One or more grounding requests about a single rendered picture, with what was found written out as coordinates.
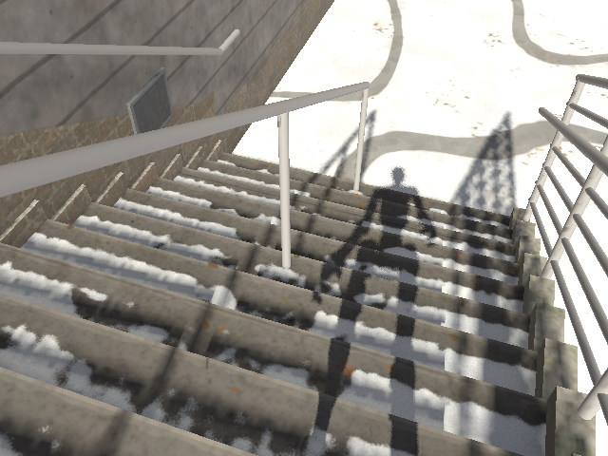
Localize stairs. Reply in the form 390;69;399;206
0;152;547;456

